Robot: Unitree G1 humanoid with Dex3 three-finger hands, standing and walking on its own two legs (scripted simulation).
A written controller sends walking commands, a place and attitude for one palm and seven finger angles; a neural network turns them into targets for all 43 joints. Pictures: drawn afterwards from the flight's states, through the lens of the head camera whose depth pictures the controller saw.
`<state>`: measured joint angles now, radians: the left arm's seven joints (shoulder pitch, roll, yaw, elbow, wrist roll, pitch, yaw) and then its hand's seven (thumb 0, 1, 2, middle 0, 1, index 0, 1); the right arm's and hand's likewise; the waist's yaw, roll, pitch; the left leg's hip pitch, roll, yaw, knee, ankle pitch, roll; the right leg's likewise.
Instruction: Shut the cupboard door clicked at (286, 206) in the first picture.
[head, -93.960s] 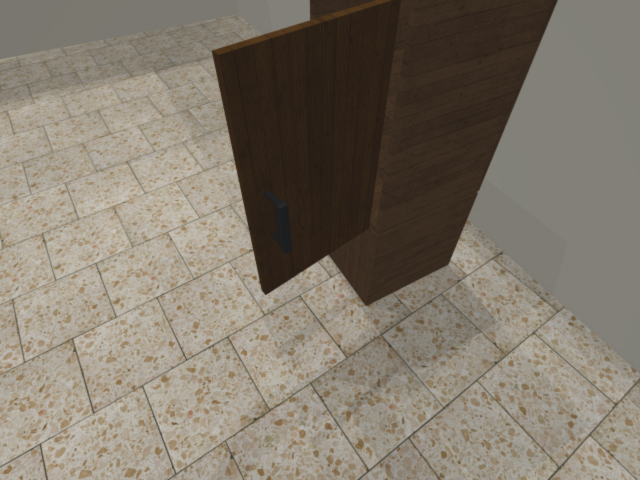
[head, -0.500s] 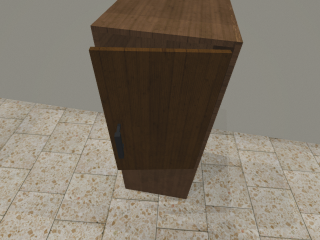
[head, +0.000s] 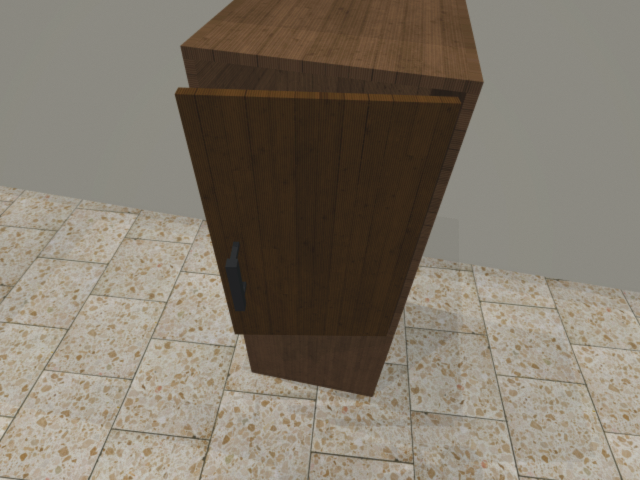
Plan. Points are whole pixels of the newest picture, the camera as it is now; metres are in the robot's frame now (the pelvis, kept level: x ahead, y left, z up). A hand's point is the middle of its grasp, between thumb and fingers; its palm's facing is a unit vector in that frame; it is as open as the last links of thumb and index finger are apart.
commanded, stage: come to a stop and stand still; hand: left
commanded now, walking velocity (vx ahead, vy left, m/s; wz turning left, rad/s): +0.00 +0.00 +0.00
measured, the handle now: (238, 277) +0.47 +0.18 -0.09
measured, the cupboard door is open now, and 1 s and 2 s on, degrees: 11 11 11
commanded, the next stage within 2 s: look again from close up in 0.86 s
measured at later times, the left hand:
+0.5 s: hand out of the picture +0.01 +0.13 -0.18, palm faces +0.02 -0.99 -0.14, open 7.4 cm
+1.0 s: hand out of the picture +0.02 +0.13 -0.18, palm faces +0.01 -0.99 -0.16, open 7.4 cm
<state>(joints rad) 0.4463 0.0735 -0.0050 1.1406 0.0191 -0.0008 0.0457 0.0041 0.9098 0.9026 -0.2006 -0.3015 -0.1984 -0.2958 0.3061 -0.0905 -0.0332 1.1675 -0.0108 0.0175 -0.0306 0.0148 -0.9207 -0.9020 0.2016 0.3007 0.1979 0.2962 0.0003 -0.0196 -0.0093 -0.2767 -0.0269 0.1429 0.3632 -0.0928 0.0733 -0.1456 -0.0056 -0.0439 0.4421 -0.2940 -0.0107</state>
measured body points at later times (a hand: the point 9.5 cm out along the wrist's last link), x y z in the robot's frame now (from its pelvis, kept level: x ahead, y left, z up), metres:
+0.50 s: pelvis +0.03 -0.01 +0.00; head +0.04 -0.01 +0.45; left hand +0.01 +0.18 -0.16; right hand +0.00 -0.22 -0.16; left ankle +0.07 +0.07 -0.74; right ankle -0.04 -0.11 -0.74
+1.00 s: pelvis +0.05 -0.02 +0.00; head +0.07 -0.02 +0.45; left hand +0.02 +0.18 -0.16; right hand +0.04 -0.24 -0.16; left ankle +0.07 +0.07 -0.74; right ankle -0.03 -0.11 -0.74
